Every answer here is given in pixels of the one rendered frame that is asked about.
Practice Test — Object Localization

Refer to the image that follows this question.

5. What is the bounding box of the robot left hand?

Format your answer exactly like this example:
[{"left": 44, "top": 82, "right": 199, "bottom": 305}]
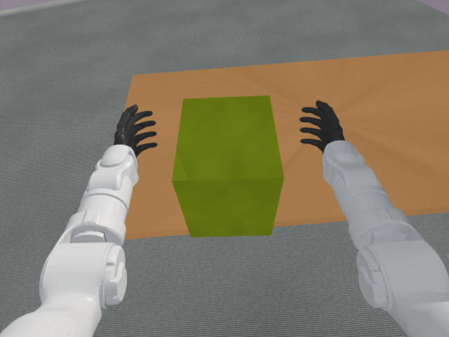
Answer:
[{"left": 114, "top": 105, "right": 157, "bottom": 158}]

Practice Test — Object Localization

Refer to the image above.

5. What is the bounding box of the left robot upper arm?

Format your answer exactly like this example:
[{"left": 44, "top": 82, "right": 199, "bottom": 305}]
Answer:
[{"left": 0, "top": 242, "right": 127, "bottom": 337}]

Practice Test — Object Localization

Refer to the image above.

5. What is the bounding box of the table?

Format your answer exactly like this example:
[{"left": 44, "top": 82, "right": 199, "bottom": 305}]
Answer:
[{"left": 124, "top": 50, "right": 449, "bottom": 259}]

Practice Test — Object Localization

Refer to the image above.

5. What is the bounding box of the robot right forearm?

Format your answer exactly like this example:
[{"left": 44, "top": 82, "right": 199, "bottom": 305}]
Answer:
[{"left": 323, "top": 140, "right": 449, "bottom": 288}]

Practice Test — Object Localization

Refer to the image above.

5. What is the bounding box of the right robot upper arm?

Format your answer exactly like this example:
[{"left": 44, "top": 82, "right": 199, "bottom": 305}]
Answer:
[{"left": 356, "top": 238, "right": 449, "bottom": 337}]

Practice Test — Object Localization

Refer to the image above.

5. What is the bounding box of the robot right hand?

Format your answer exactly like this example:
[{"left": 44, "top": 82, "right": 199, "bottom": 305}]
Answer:
[{"left": 300, "top": 100, "right": 345, "bottom": 153}]

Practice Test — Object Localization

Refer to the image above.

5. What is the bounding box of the carton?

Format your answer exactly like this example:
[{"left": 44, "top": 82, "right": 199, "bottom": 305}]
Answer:
[{"left": 172, "top": 95, "right": 284, "bottom": 237}]

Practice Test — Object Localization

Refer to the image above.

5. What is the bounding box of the robot left forearm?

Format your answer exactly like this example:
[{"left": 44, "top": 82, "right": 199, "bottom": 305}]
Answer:
[{"left": 39, "top": 145, "right": 139, "bottom": 303}]

